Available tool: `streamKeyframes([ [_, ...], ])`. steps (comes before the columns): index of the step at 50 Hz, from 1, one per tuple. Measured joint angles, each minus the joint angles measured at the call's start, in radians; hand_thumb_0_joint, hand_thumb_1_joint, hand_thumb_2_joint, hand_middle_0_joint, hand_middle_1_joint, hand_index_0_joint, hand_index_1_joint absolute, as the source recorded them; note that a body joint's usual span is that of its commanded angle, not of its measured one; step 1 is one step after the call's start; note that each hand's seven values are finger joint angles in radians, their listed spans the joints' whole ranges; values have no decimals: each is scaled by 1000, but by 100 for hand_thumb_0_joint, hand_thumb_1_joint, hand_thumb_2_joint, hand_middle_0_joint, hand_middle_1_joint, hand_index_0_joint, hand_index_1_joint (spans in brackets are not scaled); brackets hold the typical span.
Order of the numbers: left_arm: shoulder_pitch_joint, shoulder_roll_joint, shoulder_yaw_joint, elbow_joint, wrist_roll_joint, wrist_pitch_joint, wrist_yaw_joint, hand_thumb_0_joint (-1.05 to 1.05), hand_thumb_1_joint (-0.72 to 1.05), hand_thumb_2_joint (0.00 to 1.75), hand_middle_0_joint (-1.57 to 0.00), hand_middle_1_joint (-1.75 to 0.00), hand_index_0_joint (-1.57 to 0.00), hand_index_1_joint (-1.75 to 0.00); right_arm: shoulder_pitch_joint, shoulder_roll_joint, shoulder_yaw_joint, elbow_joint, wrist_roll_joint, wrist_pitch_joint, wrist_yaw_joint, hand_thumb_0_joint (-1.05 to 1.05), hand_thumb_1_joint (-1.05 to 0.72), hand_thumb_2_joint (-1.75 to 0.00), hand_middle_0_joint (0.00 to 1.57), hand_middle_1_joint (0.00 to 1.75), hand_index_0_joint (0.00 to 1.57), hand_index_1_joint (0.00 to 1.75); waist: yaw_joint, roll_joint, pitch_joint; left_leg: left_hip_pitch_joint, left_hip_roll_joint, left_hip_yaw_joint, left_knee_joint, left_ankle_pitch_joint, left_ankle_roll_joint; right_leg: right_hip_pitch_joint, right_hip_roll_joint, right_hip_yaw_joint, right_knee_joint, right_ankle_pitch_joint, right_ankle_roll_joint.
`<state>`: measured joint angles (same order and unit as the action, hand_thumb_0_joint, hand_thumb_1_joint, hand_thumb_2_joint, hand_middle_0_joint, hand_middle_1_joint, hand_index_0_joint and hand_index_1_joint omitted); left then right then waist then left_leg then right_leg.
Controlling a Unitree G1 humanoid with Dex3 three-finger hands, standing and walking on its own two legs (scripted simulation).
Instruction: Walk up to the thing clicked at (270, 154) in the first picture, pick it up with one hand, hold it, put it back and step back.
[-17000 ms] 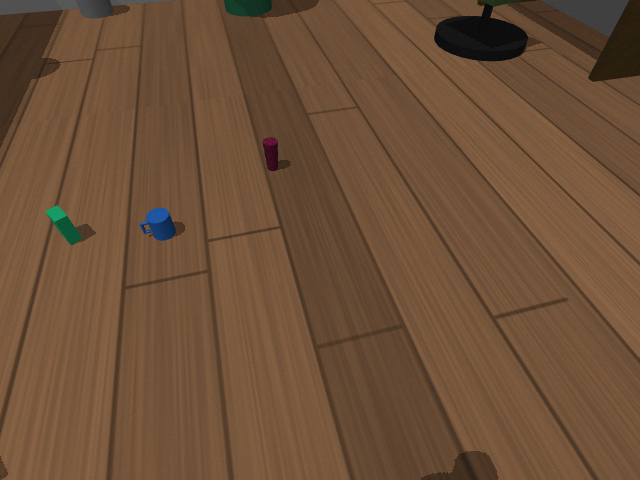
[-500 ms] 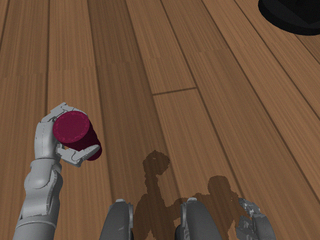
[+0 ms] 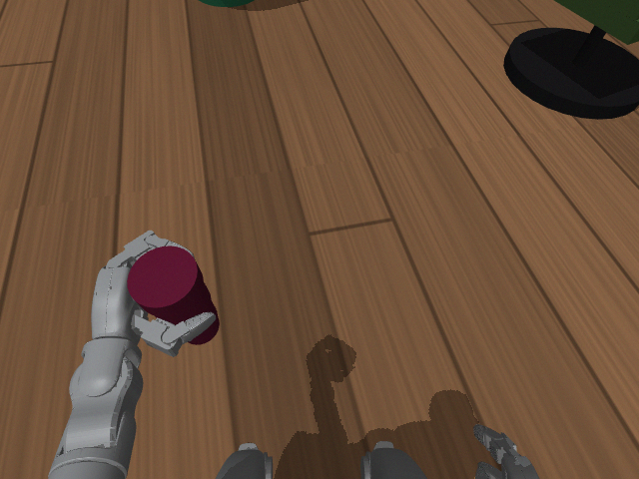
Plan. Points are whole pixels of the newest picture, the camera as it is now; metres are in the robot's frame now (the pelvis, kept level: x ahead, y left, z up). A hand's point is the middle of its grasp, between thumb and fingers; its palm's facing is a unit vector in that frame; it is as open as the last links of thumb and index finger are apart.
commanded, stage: lift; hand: left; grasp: from the side
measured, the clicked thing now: (184, 304) +0.34 +0.17 +0.01
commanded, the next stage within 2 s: hold in 0.44 s
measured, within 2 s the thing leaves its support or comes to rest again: neither
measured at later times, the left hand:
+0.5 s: hand (174, 273) +0.35 +0.17 +0.07, palm faces +0.06 -1.00 -0.02, open 9.8 cm
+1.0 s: hand (173, 262) +0.35 +0.16 +0.09, palm faces +0.06 -1.00 -0.01, open 9.8 cm
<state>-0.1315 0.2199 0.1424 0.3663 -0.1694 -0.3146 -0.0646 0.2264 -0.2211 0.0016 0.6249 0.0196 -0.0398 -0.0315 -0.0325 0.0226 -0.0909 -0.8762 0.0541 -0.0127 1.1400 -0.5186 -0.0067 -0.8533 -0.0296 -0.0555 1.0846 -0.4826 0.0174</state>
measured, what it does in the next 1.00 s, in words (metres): stands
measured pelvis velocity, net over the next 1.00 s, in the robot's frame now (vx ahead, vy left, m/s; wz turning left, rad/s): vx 0.02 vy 0.00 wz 0.00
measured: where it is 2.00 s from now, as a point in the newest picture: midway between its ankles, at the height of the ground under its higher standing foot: outside the picture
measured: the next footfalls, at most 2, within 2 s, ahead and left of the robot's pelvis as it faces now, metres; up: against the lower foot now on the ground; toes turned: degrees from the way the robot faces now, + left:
none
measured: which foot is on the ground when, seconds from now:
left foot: down 0.00-1.00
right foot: down 0.00-1.00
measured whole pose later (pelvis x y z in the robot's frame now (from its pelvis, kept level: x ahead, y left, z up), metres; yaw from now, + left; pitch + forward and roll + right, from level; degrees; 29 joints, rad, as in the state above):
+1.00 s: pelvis +0.02 +0.00 +0.04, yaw +0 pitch +7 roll -1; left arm -0.12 0.19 0.14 0.43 -0.18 -0.35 -0.09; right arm 0.24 -0.22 -0.01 0.65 0.01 0.00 -0.03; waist -0.02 0.02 -0.03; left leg -0.55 0.05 0.01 0.87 -0.45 -0.01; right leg -0.54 -0.02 -0.05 0.83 -0.41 0.02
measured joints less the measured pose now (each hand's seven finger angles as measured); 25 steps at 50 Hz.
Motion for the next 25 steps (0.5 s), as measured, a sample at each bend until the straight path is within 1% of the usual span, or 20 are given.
streamKeyframes([
  [7, 2, -3, -2, 20, 4, -10, -3, -6, -49, 108, -82, -113, -83, -118, 0, 2, -2, 5, -4, 2, 1, 1, -92, -90, 21, 30, 21, 30, 1, -5, 15, 74, -1, 4, -68, 22, -3, 72, 1, 1, -64, 21, -2],
  [13, 6, -6, 0, 34, -6, -20, -18, -6, -49, 108, -82, -113, -83, -118, 1, -2, -4, 12, -4, 3, 0, 1, -92, -90, 21, 30, 21, 30, 2, -5, 26, 126, -1, 7, -113, 35, -4, 122, 2, 2, -107, 32, -3],
  [25, 8, -13, 2, 46, -9, -29, -28, -6, -49, 108, -81, -113, -82, -118, 11, -2, -6, 27, -7, 20, -3, 1, -92, -90, 21, 30, 21, 30, 2, -5, 39, 206, 0, 9, -177, 46, -7, 201, 5, 1, -167, 42, -4],
])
